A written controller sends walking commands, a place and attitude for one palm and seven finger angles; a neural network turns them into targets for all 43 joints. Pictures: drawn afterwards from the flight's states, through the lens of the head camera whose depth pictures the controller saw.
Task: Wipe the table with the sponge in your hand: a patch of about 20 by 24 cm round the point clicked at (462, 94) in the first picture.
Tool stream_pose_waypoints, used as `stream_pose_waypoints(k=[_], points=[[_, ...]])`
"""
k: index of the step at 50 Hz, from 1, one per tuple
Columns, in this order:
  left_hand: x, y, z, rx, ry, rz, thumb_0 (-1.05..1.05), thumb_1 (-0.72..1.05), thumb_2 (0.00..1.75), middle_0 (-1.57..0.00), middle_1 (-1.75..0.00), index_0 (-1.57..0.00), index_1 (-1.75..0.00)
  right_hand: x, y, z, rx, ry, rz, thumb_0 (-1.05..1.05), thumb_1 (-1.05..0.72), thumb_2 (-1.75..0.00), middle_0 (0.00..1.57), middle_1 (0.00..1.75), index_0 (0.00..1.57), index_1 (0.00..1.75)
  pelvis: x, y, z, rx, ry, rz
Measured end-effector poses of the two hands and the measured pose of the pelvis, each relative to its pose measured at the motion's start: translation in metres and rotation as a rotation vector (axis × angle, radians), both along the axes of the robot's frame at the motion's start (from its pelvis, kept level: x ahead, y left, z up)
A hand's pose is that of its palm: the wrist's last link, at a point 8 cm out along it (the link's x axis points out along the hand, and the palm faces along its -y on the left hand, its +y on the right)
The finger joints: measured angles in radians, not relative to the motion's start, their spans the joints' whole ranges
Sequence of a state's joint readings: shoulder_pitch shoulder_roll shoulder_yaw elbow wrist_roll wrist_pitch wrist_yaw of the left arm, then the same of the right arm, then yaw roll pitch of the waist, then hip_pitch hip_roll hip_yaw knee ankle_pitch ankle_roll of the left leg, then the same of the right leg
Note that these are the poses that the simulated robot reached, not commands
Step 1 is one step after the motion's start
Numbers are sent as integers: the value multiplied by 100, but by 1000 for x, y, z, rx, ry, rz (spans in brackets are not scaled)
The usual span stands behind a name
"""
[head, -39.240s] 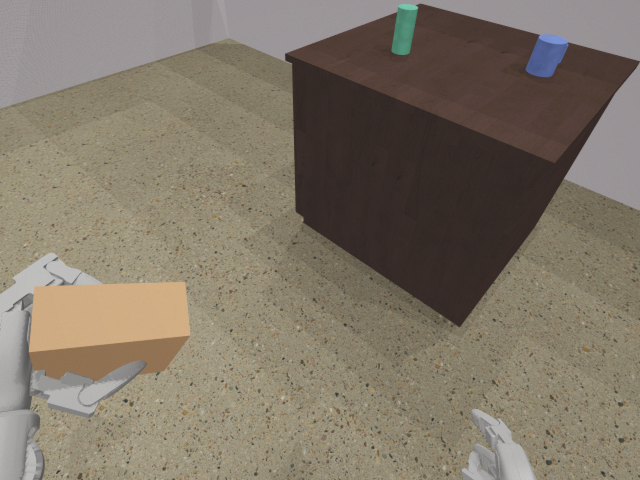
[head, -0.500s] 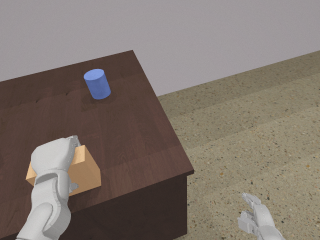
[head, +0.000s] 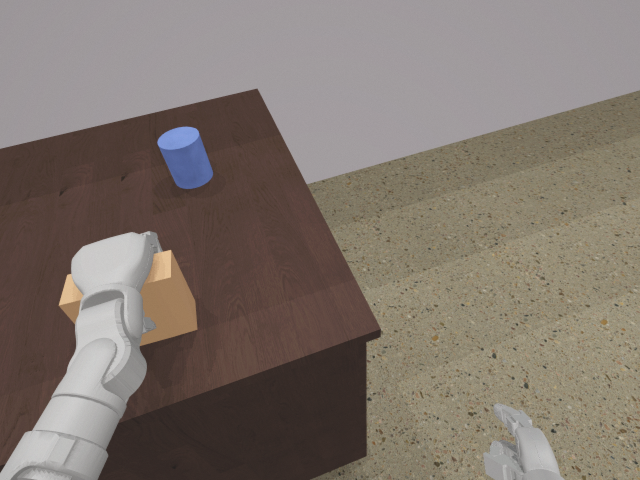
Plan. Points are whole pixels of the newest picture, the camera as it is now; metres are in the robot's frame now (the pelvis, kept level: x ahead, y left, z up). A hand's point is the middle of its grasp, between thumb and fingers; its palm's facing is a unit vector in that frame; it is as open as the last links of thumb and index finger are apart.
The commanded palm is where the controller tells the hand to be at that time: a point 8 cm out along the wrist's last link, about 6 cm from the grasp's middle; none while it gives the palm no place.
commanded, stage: wipe forward along the middle lane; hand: left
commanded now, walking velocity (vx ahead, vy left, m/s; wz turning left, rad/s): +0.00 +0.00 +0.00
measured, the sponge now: (141, 312) +0.30 +0.30 +0.04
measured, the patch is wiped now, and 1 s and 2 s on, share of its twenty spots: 1.00 1.00 1.00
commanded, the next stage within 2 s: slide back across to the first lane in 0.74 s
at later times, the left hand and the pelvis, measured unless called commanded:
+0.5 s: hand (132, 258) +0.36 +0.33 +0.08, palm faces -0.08 +0.00 -1.00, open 9.7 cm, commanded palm +0.34 +0.33 +0.12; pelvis +0.00 +0.00 +0.00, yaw +0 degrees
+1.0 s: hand (125, 238) +0.39 +0.36 +0.08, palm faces -0.08 +0.01 -1.00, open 9.7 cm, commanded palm +0.36 +0.36 +0.13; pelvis +0.02 +0.02 +0.00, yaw -1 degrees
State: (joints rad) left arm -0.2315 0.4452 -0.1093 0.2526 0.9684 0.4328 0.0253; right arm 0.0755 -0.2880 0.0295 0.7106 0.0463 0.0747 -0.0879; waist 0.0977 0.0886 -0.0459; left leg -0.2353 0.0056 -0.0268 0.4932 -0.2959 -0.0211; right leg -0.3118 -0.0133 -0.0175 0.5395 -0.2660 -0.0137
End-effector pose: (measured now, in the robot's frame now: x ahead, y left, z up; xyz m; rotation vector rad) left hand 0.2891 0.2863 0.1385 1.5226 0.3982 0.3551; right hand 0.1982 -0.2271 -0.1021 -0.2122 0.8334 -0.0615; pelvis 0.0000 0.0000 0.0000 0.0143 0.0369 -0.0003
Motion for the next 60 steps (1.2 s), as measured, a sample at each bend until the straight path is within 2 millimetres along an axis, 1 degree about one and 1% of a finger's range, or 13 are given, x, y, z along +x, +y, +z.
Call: stream_pose_waypoints(k=[11, 17, 28, 37, 45, 49, 53, 56, 60], points=[[21, 12, 0, 5, 17, -11, 1, -52, 110, -76, -138, -81, -136, -21, -15, -6, -28, 55, -46, 1, -90, -90, 21, 30, 20, 30, 1, -1, 0, -4, 19, -3], [31, 17, 0, 11, 28, -17, 1, -53, 111, -76, -138, -80, -137, -31, -20, -10, -40, 89, -65, 1, -91, -90, 21, 30, 20, 30, 1, 1, 0, -4, 31, -2], [60, 34, 0, 22, 63, -20, 1, -53, 112, -76, -136, -80, -138, -47, -21, -14, -50, 144, -94, 1, -91, -90, 21, 30, 20, 30, 4, 4, 0, -9, 65, -1], [76, 47, 0, 23, 66, -27, 1, -53, 112, -76, -137, -80, -138, -59, -21, -17, -57, 193, -123, 1, -91, -90, 21, 30, 20, 30, 10, 11, -1, -14, 86, -3], [90, 56, 0, 28, 77, -30, 1, -54, 112, -76, -136, -80, -139, -66, -17, -19, -57, 224, -139, 1, -91, -90, 21, 30, 20, 30, 12, 18, -1, -17, 102, -5], [91, 59, 0, 26, 67, -43, 1, -54, 112, -76, -136, -79, -139, -67, -13, -18, -48, 227, -150, 1, -91, -89, 21, 30, 20, 30, 15, 22, 0, -18, 101, -14], [86, 63, 1, 21, 39, -50, 1, -53, 112, -75, -137, -79, -140, -65, -9, -17, -37, 222, -154, 1, -91, -89, 21, 30, 20, 30, 18, 25, 1, -18, 92, -21], [79, 69, 1, 11, 23, -35, 0, -53, 112, -74, -138, -78, -141, -59, -6, -15, -35, 217, -147, 1, -91, -90, 21, 30, 20, 30, 20, 28, 2, -19, 81, -23], [68, 82, 3, 8, 20, 3, 0, -52, 112, -74, -139, -78, -141, -47, -1, -12, -36, 203, -127, 1, -91, -90, 21, 30, 20, 30, 23, 30, 3, -21, 70, -19]])
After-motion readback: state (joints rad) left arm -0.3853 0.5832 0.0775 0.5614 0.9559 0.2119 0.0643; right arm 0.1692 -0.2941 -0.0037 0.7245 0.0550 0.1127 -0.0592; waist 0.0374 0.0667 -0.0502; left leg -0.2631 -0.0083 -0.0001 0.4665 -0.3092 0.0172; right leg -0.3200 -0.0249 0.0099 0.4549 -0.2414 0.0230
